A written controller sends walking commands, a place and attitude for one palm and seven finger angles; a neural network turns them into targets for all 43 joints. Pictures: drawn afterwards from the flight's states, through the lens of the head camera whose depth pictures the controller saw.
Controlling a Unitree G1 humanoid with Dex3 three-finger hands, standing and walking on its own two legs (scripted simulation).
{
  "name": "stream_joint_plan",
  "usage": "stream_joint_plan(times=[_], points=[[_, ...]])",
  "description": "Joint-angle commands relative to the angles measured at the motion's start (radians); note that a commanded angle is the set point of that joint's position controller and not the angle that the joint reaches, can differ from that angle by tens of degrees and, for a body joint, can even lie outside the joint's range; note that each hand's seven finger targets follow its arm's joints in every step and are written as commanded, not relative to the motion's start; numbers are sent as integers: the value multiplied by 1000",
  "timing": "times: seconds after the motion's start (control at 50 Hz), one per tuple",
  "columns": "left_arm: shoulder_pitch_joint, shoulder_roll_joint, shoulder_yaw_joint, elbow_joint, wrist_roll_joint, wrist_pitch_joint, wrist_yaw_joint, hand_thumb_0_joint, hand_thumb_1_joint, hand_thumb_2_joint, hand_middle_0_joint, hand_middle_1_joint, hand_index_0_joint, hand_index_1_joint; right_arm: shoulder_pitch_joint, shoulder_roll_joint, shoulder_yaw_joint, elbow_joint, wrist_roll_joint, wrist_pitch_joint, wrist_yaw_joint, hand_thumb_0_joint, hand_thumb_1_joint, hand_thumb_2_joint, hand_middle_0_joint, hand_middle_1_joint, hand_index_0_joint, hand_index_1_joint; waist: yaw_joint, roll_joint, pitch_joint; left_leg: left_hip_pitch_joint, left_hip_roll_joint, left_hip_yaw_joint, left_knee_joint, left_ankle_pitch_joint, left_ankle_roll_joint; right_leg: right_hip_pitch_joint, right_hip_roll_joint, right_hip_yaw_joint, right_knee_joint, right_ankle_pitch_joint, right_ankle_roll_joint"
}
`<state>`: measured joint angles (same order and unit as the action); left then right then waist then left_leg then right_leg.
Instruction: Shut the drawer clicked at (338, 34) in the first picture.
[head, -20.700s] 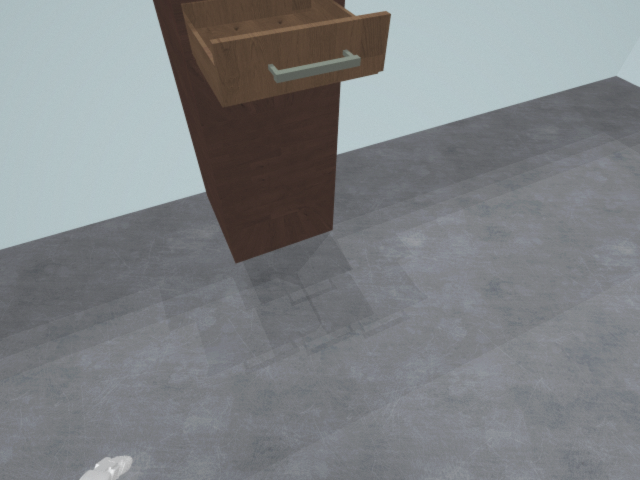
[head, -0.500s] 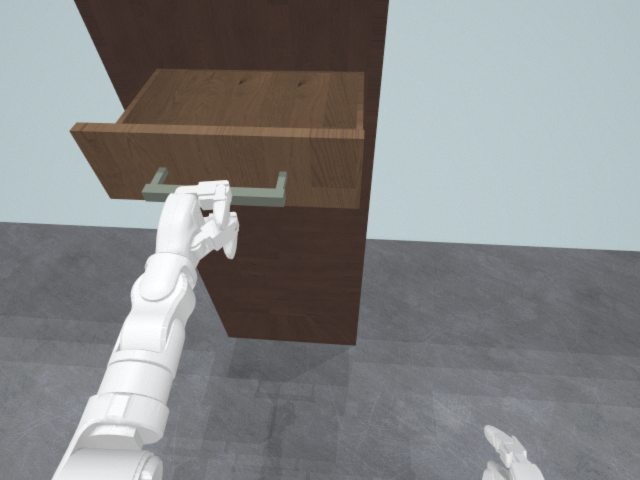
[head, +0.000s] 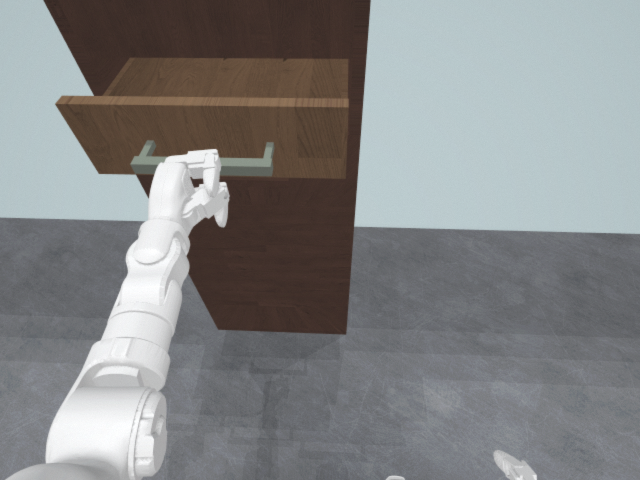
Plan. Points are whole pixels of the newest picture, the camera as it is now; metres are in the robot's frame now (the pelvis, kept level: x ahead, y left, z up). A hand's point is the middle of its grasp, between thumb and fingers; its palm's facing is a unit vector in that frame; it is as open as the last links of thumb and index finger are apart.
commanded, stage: push the drawer shut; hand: left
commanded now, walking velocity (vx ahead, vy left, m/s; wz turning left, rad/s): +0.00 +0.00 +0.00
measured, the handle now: (206, 157) +0.50 +0.17 +0.12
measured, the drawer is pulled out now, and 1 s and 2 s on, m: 0.12 0.00 0.00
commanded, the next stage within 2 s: pull the fist back off the drawer in 1.26 s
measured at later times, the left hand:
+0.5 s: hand (230, 162) +0.49 +0.14 +0.13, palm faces -0.03 -1.00 -0.02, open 3.1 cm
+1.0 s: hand (238, 137) +0.55 +0.13 +0.13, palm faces -0.03 -1.00 -0.01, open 2.9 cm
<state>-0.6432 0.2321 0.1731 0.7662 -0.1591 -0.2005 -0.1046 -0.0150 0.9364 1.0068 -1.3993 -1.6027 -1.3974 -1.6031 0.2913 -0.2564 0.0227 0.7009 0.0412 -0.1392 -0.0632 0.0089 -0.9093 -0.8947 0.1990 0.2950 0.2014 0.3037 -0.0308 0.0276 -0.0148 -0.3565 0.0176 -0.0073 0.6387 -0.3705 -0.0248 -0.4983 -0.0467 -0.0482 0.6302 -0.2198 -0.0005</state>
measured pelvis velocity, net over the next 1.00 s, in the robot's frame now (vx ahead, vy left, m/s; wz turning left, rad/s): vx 0.01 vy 0.02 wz -0.01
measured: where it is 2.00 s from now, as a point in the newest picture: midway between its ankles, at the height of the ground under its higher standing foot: outside the picture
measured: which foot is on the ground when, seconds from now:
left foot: down 0.00-1.00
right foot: down 0.00-1.00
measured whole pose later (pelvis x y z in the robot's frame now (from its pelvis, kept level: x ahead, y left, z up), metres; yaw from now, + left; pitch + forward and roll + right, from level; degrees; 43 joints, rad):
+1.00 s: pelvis +0.01 +0.02 -0.01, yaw -1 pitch +16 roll -1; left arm -1.12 0.43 0.33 1.29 -0.05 -0.30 -0.12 -0.05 0.88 1.05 -1.40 -1.60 -1.40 -1.60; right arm 0.45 -0.28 0.03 0.72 -0.03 -0.05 -0.02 0.00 -0.91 -0.89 0.20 0.30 0.20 0.30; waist -0.17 0.03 -0.05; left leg -0.61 0.02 0.00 0.74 -0.41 -0.01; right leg -0.72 -0.04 -0.04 0.66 -0.22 0.02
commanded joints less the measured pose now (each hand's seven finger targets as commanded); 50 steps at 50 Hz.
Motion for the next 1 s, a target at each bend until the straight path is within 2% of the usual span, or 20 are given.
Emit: stream_joint_plan(times=[0.0, 0.04, 0.06, 0.1, 0.16, 0.18, 0.22, 0.32, 0.38, 0.42, 0.48, 0.58, 0.62, 0.64, 0.72, 0.76, 0.82, 0.88, 0.94, 0.98], points=[[-606, 147, 13, -149, -9, -79, -8, 0, 900, 900, -1400, -1600, -1400, -1600, 25, -118, -36, -102, 4, -38, -7, 0, -900, -900, 200, 300, 200, 300, -65, -56, -311, -60, -35, 25, -106, 107, 37, 241, 32, 26, -71, 79, -10], [-651, 178, 33, -105, -7, -90, -10, 0, 900, 900, -1400, -1600, -1400, -1600, 42, -124, -37, -92, 2, -35, -8, 0, -900, -900, 200, 300, 200, 300, -71, -82, -317, -80, -36, 25, -101, 96, 38, 243, 33, 28, -68, 72, -9], [-677, 174, 29, -109, -3, -100, -12, 0, 900, 900, -1400, -1600, -1400, -1600, 47, -123, -37, -92, 1, -36, -6, 0, -900, -900, 200, 300, 200, 300, -73, -46, -336, -68, -37, 27, -99, 110, 37, 241, 32, 30, -62, 91, -11], [-696, 180, 35, -76, -2, -111, -15, 0, 900, 900, -1400, -1600, -1400, -1600, 58, -124, -36, -89, -1, -35, -3, 0, -900, -900, 200, 300, 200, 300, -75, -30, -350, -70, -37, 24, -92, 121, 36, 236, 33, 30, -54, 104, -12], [-721, 217, 65, -18, 0, -121, -21, 0, 900, 900, -1400, -1600, -1400, -1600, 79, -131, -37, -81, -5, -30, -1, 0, -900, -900, 200, 300, 200, 300, -80, -55, -361, -102, -37, 26, -84, 117, 36, 244, 34, 34, -48, 112, -10], [-740, 252, 89, -12, 3, -129, -22, 0, 900, 900, -1400, -1600, -1400, -1600, 88, -135, -38, -79, -6, -28, -2, 0, -900, -900, 200, 300, 200, 300, -81, -60, -366, -104, -36, 22, -84, 119, 37, 243, 37, 32, -46, 109, -11], [-774, 203, 47, 19, 2, -133, -30, 0, 900, 900, -1400, -1600, -1400, -1600, 98, -134, -36, -78, -5, -29, 2, 0, -900, -900, 200, 300, 200, 300, -97, -44, -348, -104, -35, 19, -86, 109, 34, 210, 38, 28, -45, 101, -13], [-833, 244, 67, 92, 12, -139, -29, 0, 900, 900, -1400, -1600, -1400, -1600, 138, -151, -40, -62, -10, -24, 6, 0, -900, -900, 200, 300, 200, 300, -121, -33, -338, -136, -33, 15, -78, 60, 35, 156, 42, 30, -49, 44, -11], [-857, 307, 111, 128, 21, -143, -24, 0, 900, 900, -1400, -1600, -1400, -1600, 162, -160, -42, -60, -14, -18, 6, 0, -900, -900, 200, 300, 200, 300, -124, -41, -354, -165, -34, 14, -72, 48, 37, 159, 45, 35, -46, 28, -10], [-888, 295, 98, 142, 27, -146, -27, 0, 900, 900, -1400, -1600, -1400, -1600, 175, -159, -42, -58, -16, -18, 9, 0, -900, -900, 200, 300, 200, 300, -134, -20, -374, -166, -35, 14, -67, 49, 37, 152, 44, 35, -41, 33, -9], [-900, 353, 138, 177, 37, -151, -27, 0, 900, 900, -1400, -1600, -1400, -1600, 203, -171, -44, -52, -23, -8, 9, 0, -900, -900, 200, 300, 200, 300, -142, -33, -397, -179, -32, 12, -55, 64, 40, 153, 47, 34, -33, 51, -9], [-968, 351, 126, 217, 50, -145, -31, 0, 900, 900, -1400, -1600, -1400, -1600, 240, -178, -45, -46, -30, 5, 14, 0, -900, -900, 200, 300, 200, 300, -167, 29, -393, -176, -30, 11, -42, 75, 38, 101, 50, 30, -32, 53, -11], [-992, 382, 141, 226, 62, -144, -27, 0, 900, 900, -1400, -1600, -1400, -1600, 260, -183, -47, -43, -36, 13, 15, 0, -900, -900, 200, 300, 200, 300, -173, 35, -428, -165, -27, 2, -36, 106, 36, 93, 50, 25, -23, 74, -12], [-1009, 361, 127, 220, 62, -144, -25, 0, 900, 900, -1400, -1600, -1400, -1600, 266, -183, -49, -43, -38, 15, 17, 0, -900, -900, 200, 300, 200, 300, -184, 29, -442, -153, -26, 2, -29, 120, 38, 87, 51, 26, -23, 87, -9], [-1037, 337, 122, 228, 69, -149, -15, 0, 900, 900, -1400, -1600, -1400, -1600, 301, -184, -54, -33, -54, 28, 27, 0, -900, -900, 200, 300, 200, 300, -192, 56, -487, -92, -19, -12, -12, 220, 31, 55, 55, 11, -8, 149, -11], [-1036, 375, 153, 257, 75, -145, -8, 0, 900, 900, -1400, -1600, -1400, -1600, 314, -192, -54, -30, -59, 39, 29, 0, -900, -900, 200, 300, 200, 300, -196, 14, -483, -118, -17, -12, -7, 218, 34, 64, 56, 11, -8, 152, -8], [-1059, 373, 151, 248, 88, -151, -3, 0, 900, 900, -1400, -1600, -1400, -1600, 326, -188, -54, -32, -63, 51, 35, 0, -900, -900, 200, 300, 200, 300, -192, 66, -511, -95, -20, -8, 1, 273, 31, 71, 57, 11, 1, 201, -12], [-1072, 390, 166, 271, 92, -149, -1, 0, 900, 900, -1400, -1600, -1400, -1600, 340, -190, -54, -29, -66, 65, 35, 0, -900, -900, 200, 300, 200, 300, -207, 28, -483, -118, -19, -6, 8, 278, 37, 76, 59, 10, -3, 220, -11], [-1102, 412, 175, 302, 100, -142, 7, 0, 900, 900, -1400, -1600, -1400, -1600, 341, -192, -53, -25, -64, 76, 34, 0, -900, -900, 200, 300, 200, 300, -220, 17, -437, -155, -19, -1, 2, 221, 39, 61, 59, 13, -17, 178, -7], [-1132, 397, 152, 298, 103, -143, 11, 0, 900, 900, -1400, -1600, -1400, -1600, 339, -192, -49, -26, -63, 79, 30, 0, -900, -900, 200, 300, 200, 300, -234, 34, -408, -158, -18, -7, -2, 195, 40, 35, 58, 12, -21, 150, -9]])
